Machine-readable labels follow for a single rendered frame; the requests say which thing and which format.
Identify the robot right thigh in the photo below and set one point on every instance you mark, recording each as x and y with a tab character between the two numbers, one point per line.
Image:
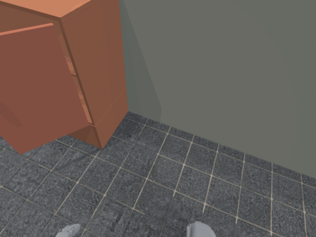
199	230

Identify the cupboard door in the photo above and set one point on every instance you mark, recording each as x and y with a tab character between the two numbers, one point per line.
39	101

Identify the left robot hand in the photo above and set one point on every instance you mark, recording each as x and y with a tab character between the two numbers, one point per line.
69	231

